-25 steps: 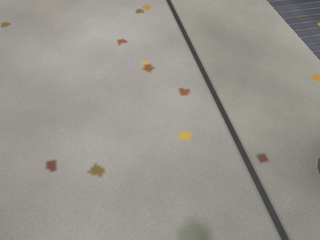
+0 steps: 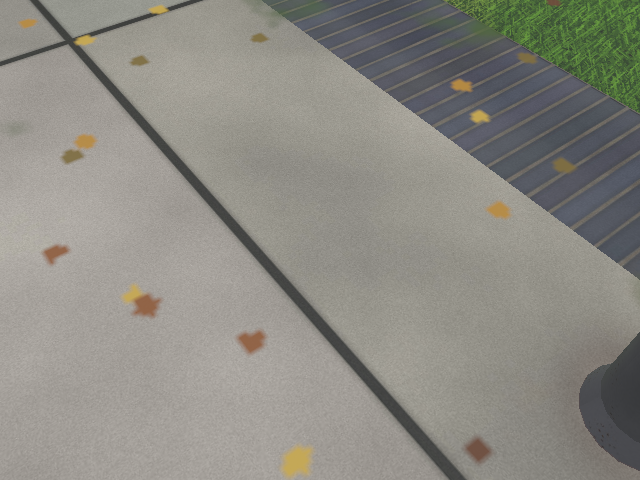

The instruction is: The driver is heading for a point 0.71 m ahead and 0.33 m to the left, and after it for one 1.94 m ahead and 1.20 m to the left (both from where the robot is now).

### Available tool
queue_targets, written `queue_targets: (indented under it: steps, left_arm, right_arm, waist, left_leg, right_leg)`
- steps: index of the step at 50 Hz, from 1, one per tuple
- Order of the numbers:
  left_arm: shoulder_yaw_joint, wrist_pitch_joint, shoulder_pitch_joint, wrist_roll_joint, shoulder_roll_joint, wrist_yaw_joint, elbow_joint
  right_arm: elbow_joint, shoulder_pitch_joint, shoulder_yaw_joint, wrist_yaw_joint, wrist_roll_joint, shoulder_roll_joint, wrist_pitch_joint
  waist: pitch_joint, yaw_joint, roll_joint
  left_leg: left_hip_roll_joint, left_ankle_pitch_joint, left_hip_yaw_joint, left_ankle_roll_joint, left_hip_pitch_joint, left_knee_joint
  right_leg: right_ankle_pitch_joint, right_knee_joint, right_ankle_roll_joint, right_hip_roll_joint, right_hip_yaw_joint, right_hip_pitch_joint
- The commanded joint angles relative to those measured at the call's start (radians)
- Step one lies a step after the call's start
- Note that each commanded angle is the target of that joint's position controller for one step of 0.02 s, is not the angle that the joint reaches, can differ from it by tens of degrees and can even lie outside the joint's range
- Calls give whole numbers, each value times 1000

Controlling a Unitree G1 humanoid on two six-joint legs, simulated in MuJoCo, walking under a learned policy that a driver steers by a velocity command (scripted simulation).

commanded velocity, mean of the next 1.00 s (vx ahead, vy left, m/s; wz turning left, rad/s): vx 0.88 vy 0.00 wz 0.67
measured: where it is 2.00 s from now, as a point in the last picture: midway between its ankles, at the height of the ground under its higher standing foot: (235, 291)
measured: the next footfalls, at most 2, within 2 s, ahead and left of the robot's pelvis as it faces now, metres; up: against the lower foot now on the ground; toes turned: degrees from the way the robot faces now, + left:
right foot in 0.24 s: +0.40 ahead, -0.10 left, +0.00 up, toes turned +4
left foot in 0.68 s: +0.78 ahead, +0.17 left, +0.00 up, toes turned +30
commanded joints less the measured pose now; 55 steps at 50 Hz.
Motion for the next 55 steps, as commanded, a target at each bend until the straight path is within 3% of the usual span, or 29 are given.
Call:
queue_targets:
  steps: [1, 4, 7, 9, 11, 12, 13, 14, 15, 16, 23, 27, 29, 32, 33, 34, 35, 36, 37, 39, 42, 43, 44, 47, 49, 52, 53, 54, 55]
  left_arm:
    - [-28, -4, -87, 10, -26, -19, -122]
    - [-48, -17, -238, 16, -9, -34, -182]
    - [-65, -29, -278, -5, -27, -45, -192]
    - [-45, -31, -212, -4, 17, -19, -166]
    - [-12, -37, 84, 11, 69, 17, -69]
    - [16, -41, 237, 32, 140, 42, -42]
    - [32, -46, 270, 61, 203, 54, -45]
    - [31, -35, 230, 28, 167, 58, -59]
    - [14, -38, 136, 15, 90, 58, -46]
    - [5, -47, 91, 8, 39, 53, -36]
    - [-11, -98, 120, -28, -61, 42, 67]
    - [-3, -106, 131, -23, -17, 51, 93]
    - [6, -105, 156, -26, 40, 62, 100]
    - [32, -55, 149, -12, 140, 87, 81]
    - [37, -37, 104, -5, 152, 86, 59]
    - [33, -31, 100, 1, 116, 68, 64]
    - [-10, -48, 127, 19, -45, 53, 8]
    - [-16, -72, 121, -8, -2, 54, -103]
    - [-18, -95, 39, -4, 40, 55, -107]
    - [-25, -93, 24, 2, 30, 59, -91]
    - [-30, -24, 55, 14, 7, 66, -97]
    - [-5, -69, -60, -33, 22, 77, -141]
    - [-15, -86, -130, -31, -5, 80, -174]
    - [-27, -101, -217, -35, -68, 70, -198]
    - [-7, -96, -219, -55, -45, 58, -209]
    - [35, -79, -21, -53, 20, 73, -166]
    - [30, -71, 99, -33, 41, 78, -139]
    - [15, -62, 100, 19, 43, 72, -162]
    - [40, -44, 11, -15, 92, 67, -153]
  right_arm:
    - [20, 96, -11, 15, 20, -74, -38]
    - [41, 90, -11, 21, 38, -77, -37]
    - [50, 100, -32, 27, 44, -158, -39]
    - [65, 119, -41, 28, 46, -202, -37]
    - [76, 122, -44, 21, 49, -223, -27]
    - [58, 120, -29, 22, 48, -160, -28]
    - [20, 237, 5, 18, 70, 16, -25]
    - [4, 169, -11, 16, 69, -73, -10]
    - [-6, 72, -21, 17, 56, -97, 1]
    - [-2, 43, -16, 26, 47, -77, 6]
    - [-56, -124, -4, 71, 20, 9, 79]
    - [-129, -295, 17, 100, 25, -1, 68]
    - [-131, -310, 15, 107, 26, -23, 66]
    - [-63, -45, -13, 86, 28, -100, 67]
    - [2, 167, -40, 69, 26, -149, 66]
    - [40, 245, -69, 41, 32, -192, 68]
    - [30, 158, -89, 25, 36, -287, 81]
    - [-23, 129, -106, 24, 23, -352, 90]
    - [-41, 102, -101, 13, 24, -297, 88]
    - [-21, 18, -77, 2, 33, -214, 66]
    - [-33, -38, -56, 9, 43, -176, 33]
    - [-93, -125, -49, 11, 89, -116, 0]
    - [-88, -147, -58, -1, 98, -150, -2]
    - [-53, -52, -90, -41, 100, -198, 48]
    - [-28, 6, -80, -51, 88, -142, 72]
    - [-88, -98, -71, -54, 87, -85, 77]
    - [-120, -41, -39, -43, 54, 14, 81]
    - [-128, 182, -25, -28, 66, 33, 79]
    - [-134, 253, -39, -2, 84, -92, 92]
  waist:
    - [60, 11, 129]
    - [111, 23, 96]
    - [100, 25, 117]
    - [38, 65, 114]
    - [-139, 213, 107]
    - [-243, 267, 39]
    - [-401, 165, -199]
    - [-381, 181, -142]
    - [-170, 137, -64]
    - [-76, 107, -24]
    - [81, 11, -10]
    - [139, 9, 34]
    - [112, -4, 36]
    - [-63, -161, -46]
    - [-156, -251, -39]
    - [-162, -255, 62]
    - [-101, -111, 312]
    - [-317, -96, 287]
    - [-195, -101, 104]
    - [33, 22, -53]
    - [48, 98, -87]
    - [38, 79, -75]
    - [34, 80, -52]
    - [-59, -10, 15]
    - [-79, -27, 109]
    - [-166, 114, 175]
    - [-314, 110, 36]
    - [-465, 13, -197]
    - [-528, -36, -239]
  left_leg:
    - [240, -5, -347, 171, 147, -316]
    - [155, 174, -202, 177, 57, -404]
    - [180, 404, -179, 182, -51, -477]
    - [188, 730, -150, 170, 65, -334]
    - [135, 840, -114, 140, 21, 97]
    - [69, 542, -94, 130, -170, 414]
    - [-16, -221, -108, 124, -422, 780]
    - [-13, -139, -134, 139, -496, 886]
    - [36, -29, -125, 139, -548, 864]
    - [70, 20, -118, 130, -531, 816]
    - [125, 165, -60, 92, -568, 704]
    - [78, 349, 69, 135, -436, 375]
    - [1, 379, 146, 173, -304, 272]
    - [-106, 201, 162, 229, -7, 264]
    - [-120, 134, 107, 265, 224, 237]
    - [-90, 75, 3, 300, 407, 162]
    - [88, 275, -329, 375, 518, 194]
    - [225, -16, -781, 543, 711, -71]
    - [260, -63, -861, 496, 598, -227]
    - [192, 370, -663, 428, 241, -212]
    - [92, 836, -411, 375, -59, -199]
    - [37, 724, -443, 353, -109, -209]
    - [-4, 702, -405, 332, -140, -193]
    - [-117, 580, -334, 184, -129, -109]
    - [-129, 410, -406, 125, -118, -36]
    - [-169, 338, -398, 33, -71, 288]
    - [-205, -239, -322, -2, -177, 583]
    - [-247, -596, -331, -33, -343, 896]
    - [-103, -415, -284, -56, -405, 1070]
  right_leg:
    - [24, -90, 18, -58, 104, -286]
    - [185, -382, 48, -92, -51, -208]
    - [281, -561, 47, -62, -109, 106]
    - [223, -627, 32, -27, -104, 214]
    - [146, -675, 19, -6, -96, 568]
    - [-76, -692, 8, -191, 77, 792]
    - [-432, -808, -45, -503, 545, 980]
    - [-559, -984, -62, -511, 746, 854]
    - [-446, -989, -54, -448, 559, 703]
    - [-240, -994, -51, -406, 409, 588]
    - [284, -1124, 18, -274, -115, 417]
    - [560, -1164, 56, -226, -313, 386]
    - [958, -1101, 75, -241, -353, 451]
    - [1435, -669, 86, -297, -334, 539]
    - [1365, -379, 71, -305, -305, 446]
    - [712, 0, 78, -195, -304, 253]
    - [-209, 408, 118, -25, -249, -127]
    - [-195, 505, 122, -3, -18, -365]
    - [-115, 409, 116, -63, 30, -419]
    - [-73, 214, 136, -124, 22, -289]
    - [-111, -54, 191, -169, -8, -53]
    - [-81, -158, 198, -123, 36, -33]
    - [-28, -301, 206, -95, 15, -12]
    - [371, -705, 199, 59, -63, 173]
    - [512, -786, 189, 84, -17, 283]
    - [642, -895, 154, -3, 42, 510]
    - [921, -755, 75, -235, 212, 758]
    - [1244, -695, -130, -531, 557, 935]
    - [769, -760, -243, -644, 739, 872]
